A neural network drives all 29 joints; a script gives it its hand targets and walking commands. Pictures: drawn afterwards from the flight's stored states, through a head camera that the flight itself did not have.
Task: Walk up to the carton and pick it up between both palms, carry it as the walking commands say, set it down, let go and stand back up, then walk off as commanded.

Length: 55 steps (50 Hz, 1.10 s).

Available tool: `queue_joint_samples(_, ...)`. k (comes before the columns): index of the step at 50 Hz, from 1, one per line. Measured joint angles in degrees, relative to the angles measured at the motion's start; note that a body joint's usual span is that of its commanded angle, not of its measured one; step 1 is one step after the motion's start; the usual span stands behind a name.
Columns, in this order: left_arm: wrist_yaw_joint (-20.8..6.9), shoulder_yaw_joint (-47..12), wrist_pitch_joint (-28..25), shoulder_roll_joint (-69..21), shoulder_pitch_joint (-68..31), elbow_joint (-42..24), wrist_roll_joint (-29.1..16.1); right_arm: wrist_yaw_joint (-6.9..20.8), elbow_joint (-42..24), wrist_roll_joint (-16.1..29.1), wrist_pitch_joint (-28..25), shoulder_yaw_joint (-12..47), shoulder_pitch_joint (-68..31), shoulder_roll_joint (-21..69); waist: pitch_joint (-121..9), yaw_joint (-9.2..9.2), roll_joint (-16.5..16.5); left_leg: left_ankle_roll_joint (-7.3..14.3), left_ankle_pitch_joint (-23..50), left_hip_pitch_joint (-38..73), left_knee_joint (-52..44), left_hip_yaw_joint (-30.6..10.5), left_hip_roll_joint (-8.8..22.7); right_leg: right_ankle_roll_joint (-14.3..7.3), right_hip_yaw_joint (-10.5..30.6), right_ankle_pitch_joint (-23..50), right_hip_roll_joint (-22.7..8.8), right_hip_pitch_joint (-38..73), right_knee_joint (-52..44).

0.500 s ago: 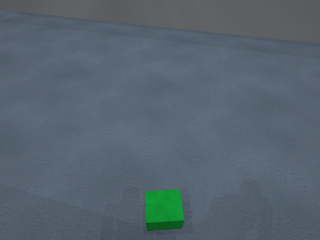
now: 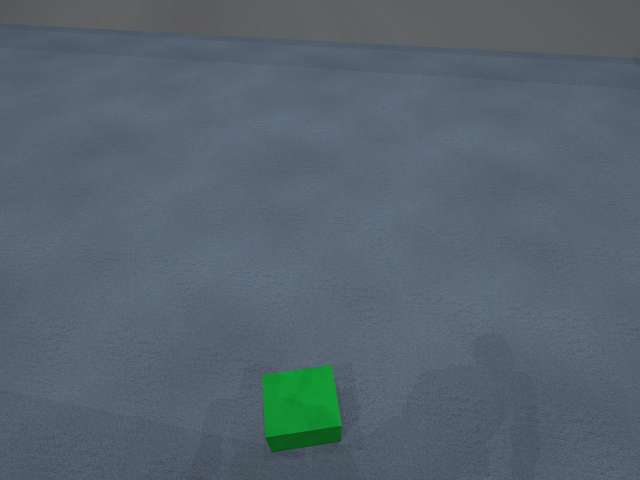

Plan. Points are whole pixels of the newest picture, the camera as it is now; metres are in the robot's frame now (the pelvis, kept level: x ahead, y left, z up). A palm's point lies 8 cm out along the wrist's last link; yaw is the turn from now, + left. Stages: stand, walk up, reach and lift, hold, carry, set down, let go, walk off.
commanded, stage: walk off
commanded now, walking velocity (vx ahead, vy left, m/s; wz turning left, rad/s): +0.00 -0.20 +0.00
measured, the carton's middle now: (301, 408) +0.45 +0.07 -0.69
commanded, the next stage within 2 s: none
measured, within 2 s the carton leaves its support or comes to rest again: neither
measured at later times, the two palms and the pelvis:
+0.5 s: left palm out of the picture -0.01 +0.14 -0.15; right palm out of the picture +0.01 -0.33 -0.11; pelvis -0.01 -0.09 +0.01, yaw +2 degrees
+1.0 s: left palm out of the picture +0.04 +0.00 -0.11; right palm out of the picture +0.02 -0.51 -0.13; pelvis -0.01 -0.24 +0.01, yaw +2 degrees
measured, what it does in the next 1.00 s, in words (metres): steps to the right: left foot, then right foot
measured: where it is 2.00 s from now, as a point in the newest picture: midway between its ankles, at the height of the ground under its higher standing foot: outside the picture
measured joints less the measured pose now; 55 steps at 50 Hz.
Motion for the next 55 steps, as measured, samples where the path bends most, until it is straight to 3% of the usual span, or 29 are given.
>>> queue_joint_samples(2, -0.35, 0.35, -0.60, 0.17, -1.21, -1.36, 0.08, -0.04, -0.22, 0.32, 0.69, -0.43, 0.16, -0.79, 0.75, 0.46, 0.97, 1.50, -4.86, -3.45, 7.39, -0.74, 1.33, -2.59, -1.68, 2.04, 1.28, -0.20, 0.06)
queue_joint_samples(4, -0.22, 0.14, -0.68, -0.04, -1.62, -2.33, 0.11, -0.21, -0.70, 0.67, 1.83, -0.57, -0.39, -0.98, 0.84, 1.24, 0.47, 3.20, -10.68, -8.20, 19.69, -0.76, 0.44, -5.02, -2.55, 1.18, 1.69, -0.03, -0.23)
queue_joint_samples(8, 0.48, -0.60, -0.37, -1.17, -1.05, -3.37, 0.62, 0.44, -2.31, 0.35, 1.96, -0.75, -3.27, -0.87, 0.71, 2.32, -0.44, 4.74, -7.76, -13.98, 33.24, 2.09, -1.08, -6.89, -3.60, 2.92, 2.72, 1.59, -4.45)
queue_joint_samples(12, 0.88, -1.01, -0.53, -1.94, -0.23, -3.68, 1.16, 0.46, -3.85, 0.72, 1.73, -0.47, -6.02, 0.12, 0.36, 3.27, -1.48, 5.47, -6.63, -13.46, 28.18, 5.03, -2.36, -8.12, -4.27, 4.11, 3.87, 2.25, -6.63)
queue_joint_samples(16, 0.97, -1.13, 0.03, -2.06, 0.64, -3.33, 1.51, -0.18, -4.85, 1.44, 1.77, 0.38, -8.11, 1.95, 0.40, 4.09, -2.85, 6.42, -7.28, -9.62, 16.53, 6.25, -3.46, -9.27, -5.16, 3.72, 5.32, 2.12, -6.05)
queue_joint_samples(19, 0.77, -1.03, 0.54, -1.69, 1.65, -2.72, 1.13, -0.48, -5.09, 1.73, 1.44, 0.94, -8.07, 3.40, 0.06, 3.88, -3.84, 7.21, -1.97, -4.65, 5.10, 7.23, -3.70, -9.84, -6.18, 2.89, 6.51, 1.90, -4.86)
queue_joint_samples(20, 0.67, -0.95, 0.63, -1.46, 2.17, -2.59, 0.77, -0.51, -5.20, 1.41, 1.11, 1.03, -7.58, 3.79, -0.11, 3.51, -4.34, 7.49, 1.37, -3.30, 1.59, 7.45, -3.54, -9.22, -6.38, 2.08, 6.57, 1.33, -3.44)
queue_joint_samples(23, -0.14, -0.18, 1.45, -1.26, 2.42, -2.55, 1.28, -0.73, -4.92, 0.73, 0.90, 0.72, -5.44, 3.74, -0.18, 2.61, -4.73, 7.20, 2.16, -2.93, 1.14, 7.96, -2.59, -3.63, -3.38, -6.62, 5.95, -5.18, 13.69)
queue_joint_samples(27, -1.72, 1.42, 1.42, -0.06, 0.52, -4.36, 1.64, -0.37, -3.07, 0.78, 0.24, 0.09, -1.74, 2.27, 0.58, 2.16, -4.03, 5.50, 4.84, -0.31, -4.29, 7.72, -0.86, 0.68, 3.82, -1.94, 3.80, -11.28, 29.21)
queue_joint_samples(30, -2.33, 2.31, 1.77, 0.94, -0.88, -5.40, 1.11, 0.12, -2.55, 0.40, -0.48, -0.34, -0.28, 1.32, 1.20, 1.63, -3.36, 4.10, 6.27, 0.16, -6.06, 7.23, 0.97, 3.02, 6.87, 0.04, 1.45, -12.08, 29.35)
queue_joint_samples(35, -3.26, 1.88, 2.84, 1.14, -3.55, -7.06, 0.27, 0.83, -2.80, -0.27, -0.62, -1.73, 0.38, -0.29, 2.18, 0.23, -2.06, 1.45, 6.94, -0.17, -6.24, 6.71, 3.60, 4.41, 4.88, -1.41, -2.92, -7.50, 15.17)
queue_joint_samples(39, -3.51, 1.56, 2.21, 1.02, -5.55, -8.52, 0.28, 1.10, -3.20, -0.12, 0.19, -2.97, 0.67, -2.18, 2.55, -0.77, -0.67, -1.39, 6.36, -1.71, -3.83, 5.98, 5.39, 2.53, 1.44, 1.07, -3.18, 0.07, -1.48)
queue_joint_samples(41, -3.41, 1.63, 1.01, 0.55, -6.13, -8.35, 0.63, 1.22, -3.49, -0.25, 0.78, -3.25, 0.72, -3.43, 3.05, -0.50, 0.84, 0.33, -0.16, -5.07, 3.46, 4.03, 6.04, 0.90, 0.46, 3.30, -2.09, 1.23, -3.83)
queue_joint_samples(43, -2.99, 1.20, 0.35, -0.09, -6.10, -8.34, 0.78, 0.88, -3.87, 0.39, 2.09, -3.15, -0.13, -3.74, 3.16, 0.18, 1.28, 2.69, -8.57, -10.04, 16.03, 1.09, 3.12, -0.97, -0.13, 2.91, -1.86, 0.67, -2.46)
queue_joint_samples(47, -1.62, 0.34, 0.33, -0.74, -4.21, -8.01, 0.93, 1.33, -5.31, 0.54, 2.49, -2.95, -3.10, -3.24, 2.33, 1.60, 0.87, 4.77, -6.61, -15.34, 30.70, 2.38, -1.39, -3.08, -1.02, 4.35, -0.93, 2.40, -5.67)
queue_joint_samples(50, -0.81, -0.09, 0.13, -0.97, -3.12, -7.69, 1.02, 1.40, -6.12, 0.51, 2.32, -2.58, -4.89, -2.26, 1.35, 2.59, 0.19, 5.13, -5.29, -14.64, 29.11, 5.50, -2.88, -4.35, -1.77, 4.59, 0.33, 2.85, -6.44)
queue_joint_samples(55, -0.16, -0.52, 0.31, -1.07, -1.83, -6.55, 1.15, 0.81, -7.07, 1.33, 1.79, -0.84, -7.33, 0.65, 0.77, 3.95, -1.90, 6.64, -5.18, -7.85, 13.26, 7.62, -4.54, -6.29, -3.25, 3.28, 2.87, 2.32, -4.54)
